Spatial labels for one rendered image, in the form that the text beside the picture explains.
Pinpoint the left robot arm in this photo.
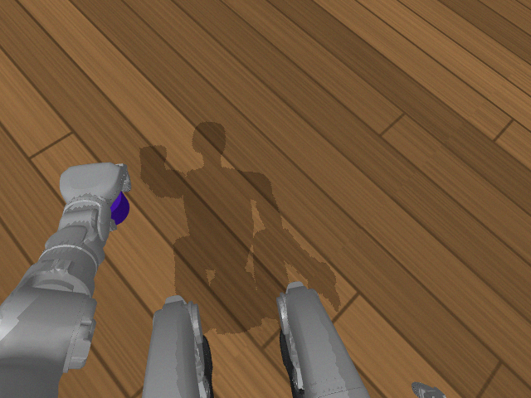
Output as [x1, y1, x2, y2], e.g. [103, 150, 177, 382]
[0, 197, 111, 398]

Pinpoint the tin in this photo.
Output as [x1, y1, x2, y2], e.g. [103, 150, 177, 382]
[110, 191, 129, 225]

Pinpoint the left robot hand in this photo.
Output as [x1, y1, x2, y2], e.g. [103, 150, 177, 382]
[60, 163, 131, 231]

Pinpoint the right robot foot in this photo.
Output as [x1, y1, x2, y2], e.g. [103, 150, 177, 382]
[280, 329, 305, 398]

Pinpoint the right robot hand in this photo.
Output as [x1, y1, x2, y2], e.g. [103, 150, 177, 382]
[412, 381, 446, 398]

